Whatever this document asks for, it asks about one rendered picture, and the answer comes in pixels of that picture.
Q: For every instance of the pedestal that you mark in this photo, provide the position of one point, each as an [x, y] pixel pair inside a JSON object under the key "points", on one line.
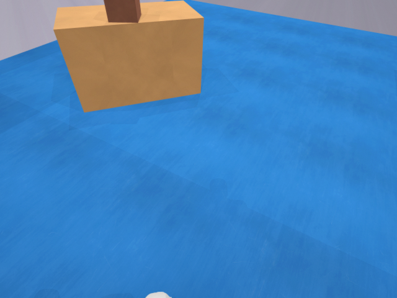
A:
{"points": [[114, 64]]}

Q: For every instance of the carton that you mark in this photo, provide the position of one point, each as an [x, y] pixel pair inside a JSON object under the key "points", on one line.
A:
{"points": [[127, 11]]}

